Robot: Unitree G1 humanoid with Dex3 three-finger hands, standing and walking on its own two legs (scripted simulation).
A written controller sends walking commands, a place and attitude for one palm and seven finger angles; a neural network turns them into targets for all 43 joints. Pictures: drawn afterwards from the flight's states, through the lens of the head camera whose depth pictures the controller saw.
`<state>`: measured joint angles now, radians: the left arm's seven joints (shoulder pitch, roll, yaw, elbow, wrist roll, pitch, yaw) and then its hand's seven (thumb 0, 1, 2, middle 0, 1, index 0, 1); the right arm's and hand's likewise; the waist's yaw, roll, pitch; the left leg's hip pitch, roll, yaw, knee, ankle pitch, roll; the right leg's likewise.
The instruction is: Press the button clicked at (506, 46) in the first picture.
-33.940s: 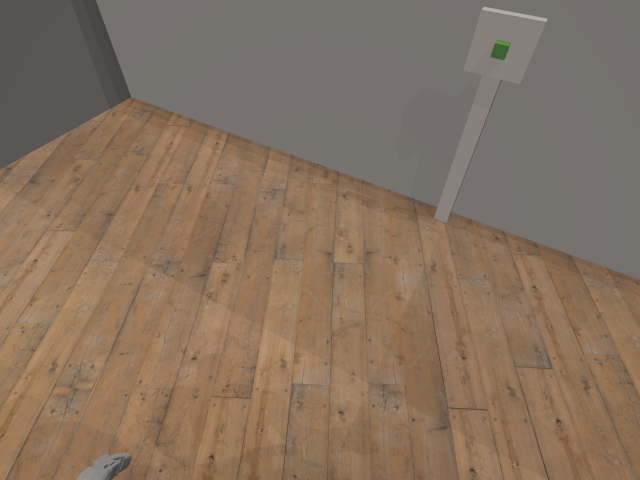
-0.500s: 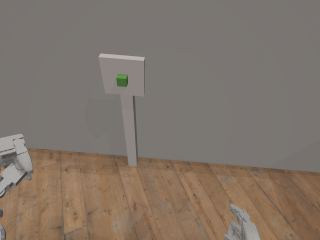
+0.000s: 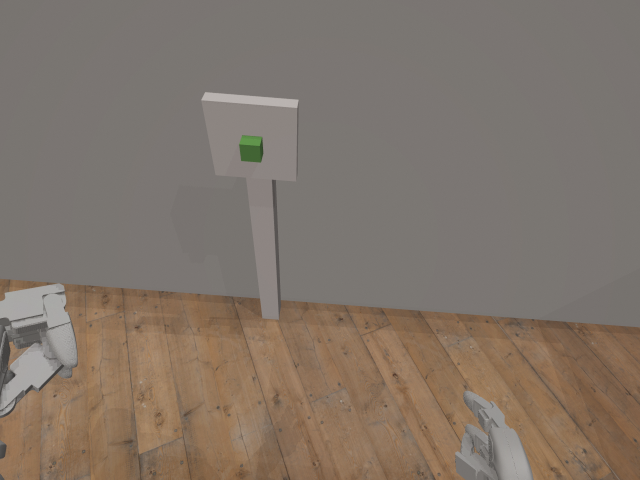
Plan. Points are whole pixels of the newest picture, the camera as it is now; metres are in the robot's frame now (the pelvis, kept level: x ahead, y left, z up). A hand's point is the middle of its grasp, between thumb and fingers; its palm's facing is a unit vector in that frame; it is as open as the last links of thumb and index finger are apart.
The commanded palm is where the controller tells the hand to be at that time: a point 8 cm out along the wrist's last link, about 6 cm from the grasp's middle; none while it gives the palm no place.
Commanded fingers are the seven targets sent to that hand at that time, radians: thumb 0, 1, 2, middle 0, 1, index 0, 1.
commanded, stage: stop stepping back and stand still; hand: left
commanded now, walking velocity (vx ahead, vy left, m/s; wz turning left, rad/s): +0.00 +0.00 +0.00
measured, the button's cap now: (251, 147) +0.71 +0.16 +0.00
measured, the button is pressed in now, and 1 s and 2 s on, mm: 0 0 0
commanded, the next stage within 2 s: let the arm hang, fingers relaxed in 0.02 s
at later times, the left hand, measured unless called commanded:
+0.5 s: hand out of the picture -0.01 +0.18 -0.19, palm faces +0.08 -0.98 -0.19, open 3.7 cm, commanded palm none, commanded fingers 0.00 0.90 0.90 -0.57 -0.70 -0.57 -0.70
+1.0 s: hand out of the picture -0.05 +0.15 -0.18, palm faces +0.06 -0.98 -0.18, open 7.2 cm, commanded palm none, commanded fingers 0.00 0.90 0.90 -0.20 -0.30 -0.20 -0.30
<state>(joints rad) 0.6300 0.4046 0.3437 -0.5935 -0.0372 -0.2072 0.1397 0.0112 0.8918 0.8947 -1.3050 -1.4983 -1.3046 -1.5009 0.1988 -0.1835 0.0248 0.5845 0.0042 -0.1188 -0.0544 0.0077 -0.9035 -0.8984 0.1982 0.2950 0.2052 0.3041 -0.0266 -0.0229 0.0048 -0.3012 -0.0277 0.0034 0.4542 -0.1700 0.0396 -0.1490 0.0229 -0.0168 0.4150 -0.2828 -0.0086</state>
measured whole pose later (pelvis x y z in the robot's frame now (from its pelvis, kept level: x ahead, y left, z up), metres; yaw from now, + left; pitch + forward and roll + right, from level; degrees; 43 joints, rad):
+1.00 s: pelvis -0.02 -0.01 +0.00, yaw +1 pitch -2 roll +0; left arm 0.31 0.13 0.00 1.15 0.01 0.00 0.03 0.00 0.91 0.89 -0.22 -0.33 -0.22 -0.33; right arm 0.32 -0.12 0.00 1.12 -0.02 0.03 -0.03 0.00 -0.91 -0.90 0.20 0.29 0.20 0.30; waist -0.01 0.03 0.03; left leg -0.28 -0.03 -0.02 0.43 -0.13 0.03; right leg -0.14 0.02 -0.04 0.45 -0.28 -0.03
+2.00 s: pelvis +0.02 -0.03 +0.00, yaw +0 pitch -2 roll +0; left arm 0.29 0.13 0.01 1.16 0.00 -0.02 0.04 0.00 0.91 0.89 -0.20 -0.30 -0.20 -0.30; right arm 0.26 -0.14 0.00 1.15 -0.02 0.01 -0.05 0.00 -0.91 -0.90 0.20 0.29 0.20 0.30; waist 0.00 0.00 0.05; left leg -0.20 -0.01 -0.01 0.41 -0.18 0.00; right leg -0.05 0.04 -0.03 0.37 -0.30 -0.05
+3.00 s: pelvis +0.02 -0.04 +0.00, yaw +0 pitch -2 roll +0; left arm 0.26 0.16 0.01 1.16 0.00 -0.02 0.03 0.00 0.91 0.89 -0.20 -0.30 -0.20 -0.30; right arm 0.23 -0.17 0.00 1.15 -0.02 0.01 -0.05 0.00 -0.91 -0.90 0.20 0.29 0.20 0.30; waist 0.00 0.01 0.07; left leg -0.18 0.00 -0.01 0.39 -0.17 -0.01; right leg -0.02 0.05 -0.03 0.34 -0.28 -0.06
